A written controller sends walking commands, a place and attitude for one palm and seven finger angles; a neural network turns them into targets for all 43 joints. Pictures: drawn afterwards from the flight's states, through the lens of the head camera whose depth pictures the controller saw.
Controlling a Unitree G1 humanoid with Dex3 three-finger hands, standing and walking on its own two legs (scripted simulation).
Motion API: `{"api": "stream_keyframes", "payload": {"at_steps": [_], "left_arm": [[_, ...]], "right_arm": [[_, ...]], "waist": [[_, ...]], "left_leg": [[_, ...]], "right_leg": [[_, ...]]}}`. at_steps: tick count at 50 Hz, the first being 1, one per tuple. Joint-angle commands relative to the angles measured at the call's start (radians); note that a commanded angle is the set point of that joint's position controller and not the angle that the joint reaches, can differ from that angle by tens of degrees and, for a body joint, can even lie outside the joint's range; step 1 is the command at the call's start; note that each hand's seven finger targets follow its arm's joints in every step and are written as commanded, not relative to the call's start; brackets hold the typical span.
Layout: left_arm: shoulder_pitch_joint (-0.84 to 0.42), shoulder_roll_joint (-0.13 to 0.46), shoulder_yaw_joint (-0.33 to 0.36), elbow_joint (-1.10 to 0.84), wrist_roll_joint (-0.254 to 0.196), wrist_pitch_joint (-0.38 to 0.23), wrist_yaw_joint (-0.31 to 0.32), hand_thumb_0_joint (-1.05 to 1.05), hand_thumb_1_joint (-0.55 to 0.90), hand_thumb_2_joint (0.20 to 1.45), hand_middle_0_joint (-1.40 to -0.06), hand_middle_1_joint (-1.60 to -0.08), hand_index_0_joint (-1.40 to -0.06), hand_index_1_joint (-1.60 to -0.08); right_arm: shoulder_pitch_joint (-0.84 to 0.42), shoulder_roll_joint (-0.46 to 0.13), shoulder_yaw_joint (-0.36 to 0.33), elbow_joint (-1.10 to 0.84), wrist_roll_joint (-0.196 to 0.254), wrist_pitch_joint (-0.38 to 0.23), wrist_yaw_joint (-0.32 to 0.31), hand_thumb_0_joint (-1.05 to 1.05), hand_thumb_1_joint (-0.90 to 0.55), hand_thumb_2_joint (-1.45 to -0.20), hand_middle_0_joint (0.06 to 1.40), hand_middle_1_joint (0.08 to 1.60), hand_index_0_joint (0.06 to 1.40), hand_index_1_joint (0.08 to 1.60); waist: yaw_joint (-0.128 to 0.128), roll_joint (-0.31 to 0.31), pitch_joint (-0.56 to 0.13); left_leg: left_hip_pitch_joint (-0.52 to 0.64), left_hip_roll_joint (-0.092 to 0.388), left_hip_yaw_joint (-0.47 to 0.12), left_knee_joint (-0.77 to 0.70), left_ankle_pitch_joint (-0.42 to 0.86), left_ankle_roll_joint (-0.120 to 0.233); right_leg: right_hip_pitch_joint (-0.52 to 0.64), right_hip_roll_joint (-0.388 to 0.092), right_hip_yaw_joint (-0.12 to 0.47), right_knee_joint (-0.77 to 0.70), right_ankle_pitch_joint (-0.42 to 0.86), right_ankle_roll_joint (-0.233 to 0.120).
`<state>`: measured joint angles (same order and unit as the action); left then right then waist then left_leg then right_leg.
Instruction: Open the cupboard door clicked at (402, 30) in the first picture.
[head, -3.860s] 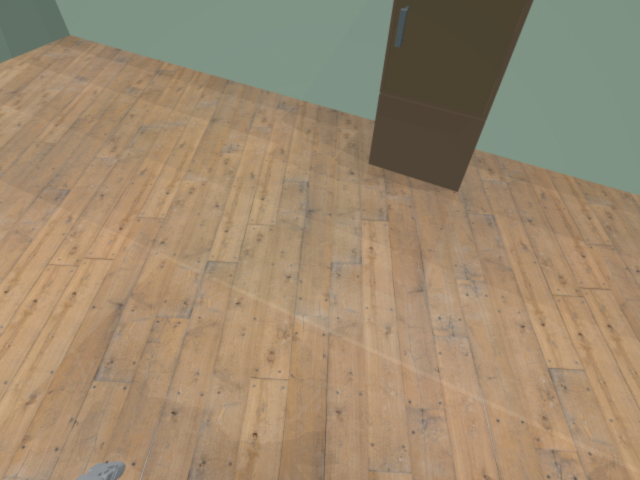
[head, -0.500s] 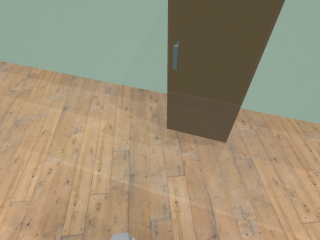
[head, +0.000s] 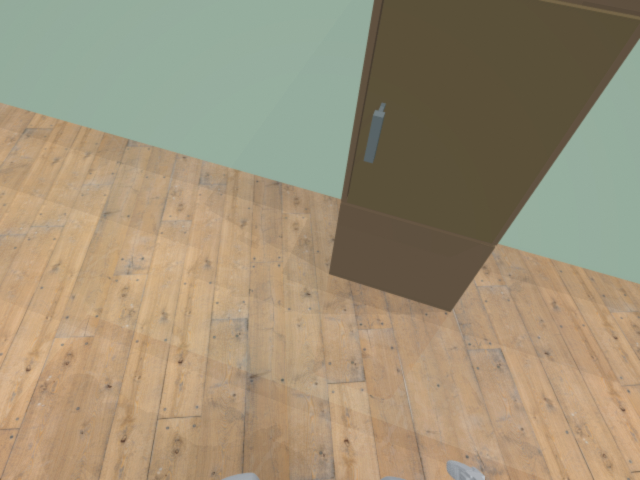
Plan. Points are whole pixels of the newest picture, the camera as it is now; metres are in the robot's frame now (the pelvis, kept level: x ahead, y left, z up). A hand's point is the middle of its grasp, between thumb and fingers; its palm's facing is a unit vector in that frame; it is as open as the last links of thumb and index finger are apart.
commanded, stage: turn to face it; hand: left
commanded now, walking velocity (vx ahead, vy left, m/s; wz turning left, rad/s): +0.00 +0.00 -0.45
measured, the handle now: (375, 132) +0.86 -0.04 -0.07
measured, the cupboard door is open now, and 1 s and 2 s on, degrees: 0 0 0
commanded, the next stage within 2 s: take the last steps up to it in 0.42 s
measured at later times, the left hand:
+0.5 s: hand out of the picture +0.11 +0.13 -0.14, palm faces -0.17 -0.95 -0.27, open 7.3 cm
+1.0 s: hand (244, 478) +0.14 +0.11 -0.16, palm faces -0.30 -0.94 -0.18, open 7.4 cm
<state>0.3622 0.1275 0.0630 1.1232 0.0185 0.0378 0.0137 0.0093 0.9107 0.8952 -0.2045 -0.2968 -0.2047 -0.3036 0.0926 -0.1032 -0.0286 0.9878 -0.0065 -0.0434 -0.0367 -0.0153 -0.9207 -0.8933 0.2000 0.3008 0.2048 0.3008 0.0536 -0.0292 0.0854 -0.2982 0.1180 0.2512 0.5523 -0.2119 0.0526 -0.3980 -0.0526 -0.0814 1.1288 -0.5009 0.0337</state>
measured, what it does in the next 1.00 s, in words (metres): steps on the spot, turning right: right foot, then left foot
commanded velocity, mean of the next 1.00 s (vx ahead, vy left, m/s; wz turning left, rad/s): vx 0.15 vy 0.00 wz -0.19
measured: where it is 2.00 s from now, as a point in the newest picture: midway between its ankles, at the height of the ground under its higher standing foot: (352, 461)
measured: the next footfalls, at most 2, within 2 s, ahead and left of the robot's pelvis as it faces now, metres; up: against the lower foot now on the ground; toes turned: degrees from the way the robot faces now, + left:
right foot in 0.30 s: +0.04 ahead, -0.15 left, +0.00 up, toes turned -14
left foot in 0.70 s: +0.02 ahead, +0.09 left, +0.00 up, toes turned -9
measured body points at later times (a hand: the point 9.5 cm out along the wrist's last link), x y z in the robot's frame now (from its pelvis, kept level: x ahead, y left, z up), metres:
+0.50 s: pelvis -0.02 -0.04 +0.00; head -0.01 -0.07 +0.45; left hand +0.12 +0.18 -0.12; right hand -0.05 -0.30 -0.16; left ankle +0.00 +0.10 -0.67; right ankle +0.00 -0.14 -0.73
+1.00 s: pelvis +0.04 -0.05 +0.01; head +0.07 -0.05 +0.46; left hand +0.16 +0.16 -0.15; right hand -0.10 -0.22 -0.14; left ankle -0.01 +0.09 -0.73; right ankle +0.05 -0.18 -0.70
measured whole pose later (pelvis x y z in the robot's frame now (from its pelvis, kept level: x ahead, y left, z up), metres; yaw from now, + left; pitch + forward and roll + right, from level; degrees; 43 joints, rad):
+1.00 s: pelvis +0.04 -0.05 +0.01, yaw -17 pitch +1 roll -1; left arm 0.20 0.19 0.06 1.05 0.03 0.02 -0.02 0.01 0.91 0.90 -0.20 -0.30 -0.20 -0.30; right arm 0.44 -0.11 -0.02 1.12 -0.03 -0.05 -0.03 0.00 -0.90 -0.89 0.20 0.30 0.20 0.30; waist -0.05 0.00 0.05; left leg -0.03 0.06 0.13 0.35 -0.33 -0.02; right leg -0.43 -0.07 -0.09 0.72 -0.33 0.02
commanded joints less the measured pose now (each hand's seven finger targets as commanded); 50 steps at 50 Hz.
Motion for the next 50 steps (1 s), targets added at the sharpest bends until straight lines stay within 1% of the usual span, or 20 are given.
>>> {"api": "stream_keyframes", "payload": {"at_steps": [1, 9, 12, 13, 14, 15, 16, 20, 26, 29, 32, 33, 34, 35, 36, 38, 40, 44, 47, 50], "left_arm": [[0.019, 0.048, 0.037, -0.111, 0.007, 0.008, -0.010, 0.000, 0.900, 0.900, -0.200, -0.300, -0.200, -0.300], [-0.098, 0.082, 0.038, -0.217, 0.010, 0.008, -0.016, 0.000, 0.900, 0.900, -0.200, -0.300, -0.200, -0.300], [-0.046, 0.106, 0.035, -0.219, 0.011, -0.005, -0.011, 0.000, 0.900, 0.900, -0.200, -0.300, -0.200, -0.300], [-0.011, 0.142, 0.039, -0.213, 0.013, -0.011, -0.007, 0.000, 0.900, 0.900, -0.200, -0.300, -0.200, -0.300], [-0.011, 0.246, 0.052, -0.226, 0.024, -0.025, 0.004, 0.000, 0.900, 0.900, -0.200, -0.300, -0.200, -0.300], [-0.008, 0.313, 0.054, -0.233, 0.012, -0.025, 0.011, 0.000, 0.900, 0.900, -0.200, -0.300, -0.200, -0.300], [-0.045, 0.315, 0.057, -0.237, 0.010, -0.029, 0.016, 0.000, 0.900, 0.900, -0.200, -0.300, -0.200, -0.300], [-0.200, 0.235, 0.033, -0.272, 0.005, -0.031, 0.013, 0.000, 0.900, 0.900, -0.200, -0.300, -0.200, -0.300], [-0.136, 0.247, 0.037, -0.225, 0.006, -0.027, 0.009, 0.000, 0.900, 0.900, -0.200, -0.300, -0.200, -0.300], [-0.124, 0.245, 0.040, -0.204, 0.007, -0.029, 0.005, 0.000, 0.900, 0.900, -0.200, -0.300, -0.200, -0.300], [-0.165, 0.235, 0.035, -0.190, 0.001, -0.029, 0.000, 0.000, 0.900, 0.900, -0.200, -0.300, -0.200, -0.300], [-0.172, 0.207, 0.030, -0.191, -0.005, -0.026, -0.005, 0.000, 0.900, 0.900, -0.200, -0.300, -0.200, -0.300], [-0.168, 0.147, 0.021, -0.204, -0.011, -0.025, -0.014, 0.000, 0.900, 0.900, -0.200, -0.300, -0.200, -0.300], [-0.208, 0.107, 0.013, -0.232, -0.010, -0.027, -0.022, 0.000, 0.900, 0.900, -0.200, -0.300, -0.200, -0.300], [-0.271, 0.138, 0.022, -0.240, 0.009, -0.028, -0.025, 0.000, 0.900, 0.900, -0.200, -0.300, -0.200, -0.300], [-0.225, 0.140, 0.030, -0.203, 0.015, -0.036, -0.041, 0.000, 0.900, 0.900, -0.200, -0.300, -0.200, -0.300], [-0.194, 0.110, 0.017, -0.177, 0.012, -0.043, -0.047, 0.000, 0.900, 0.900, -0.200, -0.300, -0.200, -0.300], [-0.259, 0.077, -0.001, -0.181, 0.009, -0.050, -0.045, 0.000, 0.900, 0.900, -0.200, -0.300, -0.200, -0.300], [-0.298, 0.067, -0.008, -0.185, 0.005, -0.057, -0.044, 0.000, 0.900, 0.900, -0.200, -0.300, -0.200, -0.300], [-0.249, 0.070, -0.002, -0.162, 0.005, -0.067, -0.043, 0.000, 0.900, 0.900, -0.200, -0.300, -0.200, -0.300]], "right_arm": [[0.084, -0.168, -0.043, -0.033, -0.016, 0.020, -0.002, 0.000, -0.900, -0.900, 0.200, 0.300, 0.200, 0.300], [0.088, -0.240, -0.077, -0.047, -0.025, 0.042, 0.019, 0.000, -0.900, -0.900, 0.200, 0.300, 0.200, 0.300], [0.075, -0.252, -0.080, -0.058, -0.023, 0.055, 0.028, 0.000, -0.900, -0.900, 0.200, 0.300, 0.200, 0.300], [0.077, -0.231, -0.076, -0.065, -0.019, 0.059, 0.032, 0.000, -0.900, -0.900, 0.200, 0.300, 0.200, 0.300], [0.091, -0.158, -0.060, -0.092, -0.012, 0.067, 0.037, 0.000, -0.900, -0.900, 0.200, 0.300, 0.200, 0.300], [0.029, -0.147, -0.048, -0.134, -0.010, 0.077, 0.036, 0.000, -0.900, -0.900, 0.200, 0.300, 0.200, 0.300], [0.024, -0.165, -0.049, -0.133, -0.011, 0.086, 0.032, 0.000, -0.900, -0.900, 0.200, 0.300, 0.200, 0.300], [0.151, -0.179, -0.050, -0.058, -0.020, 0.084, 0.031, 0.000, -0.900, -0.900, 0.200, 0.300, 0.200, 0.300], [0.144, -0.168, -0.037, -0.050, -0.014, 0.079, 0.018, 0.000, -0.900, -0.900, 0.200, 0.300, 0.200, 0.300], [0.159, -0.155, -0.028, -0.048, -0.015, 0.065, 0.018, 0.000, -0.900, -0.900, 0.200, 0.300, 0.200, 0.300], [0.299, -0.140, -0.020, 0.000, -0.016, 0.041, 0.016, 0.000, -0.900, -0.900, 0.200, 0.300, 0.200, 0.300], [0.355, -0.143, -0.017, 0.023, -0.017, 0.031, 0.012, 0.000, -0.900, -0.900, 0.200, 0.300, 0.200, 0.300], [0.393, -0.198, -0.027, 0.035, -0.026, 0.022, 0.006, 0.000, -0.900, -0.900, 0.200, 0.300, 0.200, 0.300], [0.414, -0.282, -0.042, 0.022, -0.035, 0.026, 0.002, 0.000, -0.900, -0.900, 0.200, 0.300, 0.200, 0.300], [0.373, -0.279, -0.044, 0.019, -0.032, 0.026, 0.001, 0.000, -0.900, -0.900, 0.200, 0.300, 0.200, 0.300], [0.284, -0.214, -0.026, 0.009, -0.026, 0.010, 0.003, 0.000, -0.900, -0.900, 0.200, 0.300, 0.200, 0.300], [0.299, -0.196, -0.021, 0.024, -0.021, -0.007, 0.001, 0.000, -0.900, -0.900, 0.200, 0.300, 0.200, 0.300], [0.406, -0.178, -0.026, 0.079, -0.023, -0.017, -0.001, 0.000, -0.900, -0.900, 0.200, 0.300, 0.200, 0.300], [0.430, -0.183, -0.031, 0.107, -0.027, -0.012, 0.002, 0.000, -0.900, -0.900, 0.200, 0.300, 0.200, 0.300], [0.406, -0.185, -0.034, 0.116, -0.025, -0.008, 0.005, 0.000, -0.900, -0.900, 0.200, 0.300, 0.200, 0.300]], "waist": [[-0.044, 0.197, -0.078], [-0.069, 0.208, -0.075], [-0.028, 0.140, -0.100], [-0.007, 0.047, -0.102], [0.002, -0.246, -0.075], [0.030, -0.270, -0.055], [0.012, -0.271, -0.074], [-0.073, -0.109, -0.092], [-0.032, -0.088, -0.101], [-0.022, -0.093, -0.109], [-0.076, -0.095, -0.125], [-0.095, -0.031, -0.107], [-0.110, 0.191, -0.074], [-0.132, 0.377, 0.015], [-0.137, 0.337, 0.092], [-0.077, 0.212, 0.092], [-0.070, 0.165, 0.047], [-0.110, 0.161, 0.027], [-0.124, 0.185, 0.020], [-0.092, 0.181, 0.007]], "left_leg": [[0.030, 0.256, -0.137, -0.292, 0.110, 0.065], [0.049, 0.300, -0.129, -0.285, -0.072, 0.074], [-0.015, 0.268, -0.094, -0.155, -0.108, 0.020], [-0.085, 0.222, -0.048, -0.047, -0.151, -0.025], [-0.249, 0.079, 0.036, 0.215, -0.318, -0.102], [-0.296, 0.020, -0.101, 0.396, -0.412, -0.109], [-0.282, 0.011, -0.189, 0.486, -0.363, -0.098], [-0.229, -0.005, -0.212, 0.552, -0.139, -0.116], [-0.162, -0.034, -0.198, 0.342, -0.202, -0.122], [-0.092, -0.043, -0.189, 0.209, -0.231, -0.109], [0.120, -0.063, -0.157, -0.054, -0.161, -0.085], [0.239, -0.062, -0.160, -0.166, -0.144, -0.073], [0.301, 0.083, -0.374, -0.303, -0.324, -0.014], [0.232, 0.288, -0.638, -0.458, -0.561, 0.077], [0.095, 0.321, -0.693, -0.511, -0.604, 0.104], [0.094, 0.231, -0.523, -0.473, -0.416, 0.083], [0.178, 0.157, -0.376, -0.424, -0.177, 0.064], [0.289, 0.162, -0.297, -0.361, 0.142, 0.086], [0.287, 0.165, -0.275, -0.315, 0.228, 0.084], [0.211, 0.155, -0.250, -0.242, 0.234, 0.064]], "right_leg": [[-0.062, -0.044, 0.012, 0.003, 0.086, 0.013], [0.009, -0.028, -0.023, -0.309, 0.075, 0.000], [0.166, 0.006, -0.052, -0.526, 0.203, -0.015], [0.247, -0.017, -0.012, -0.639, 0.260, -0.031], [0.279, -0.233, 0.310, -0.832, 0.299, -0.111], [0.170, -0.369, 0.463, -0.906, 0.370, -0.208], [0.132, -0.336, 0.465, -0.907, 0.325, -0.227], [0.136, -0.188, 0.243, -0.845, 0.360, -0.169], [0.213, -0.198, 0.302, -0.848, 0.396, -0.209], [0.211, -0.196, 0.357, -0.889, 0.206, -0.220], [0.113, -0.148, 0.338, -0.857, 0.011, -0.182], [0.005, -0.092, 0.294, -0.807, -0.059, -0.142], [-0.152, 0.012, 0.203, -0.631, -0.086, -0.090], [-0.264, 0.104, 0.025, -0.384, -0.031, -0.043], [-0.260, 0.051, 0.086, -0.231, 0.017, -0.046], [-0.252, 0.015, 0.088, -0.102, 0.124, -0.037], [-0.240, 0.005, 0.058, -0.105, 0.199, -0.023], [-0.215, -0.020, 0.003, -0.271, 0.189, -0.010], [-0.132, -0.007, -0.040, -0.414, 0.156, -0.017], [0.036, 0.018, -0.068, -0.551, 0.217, -0.035]]}}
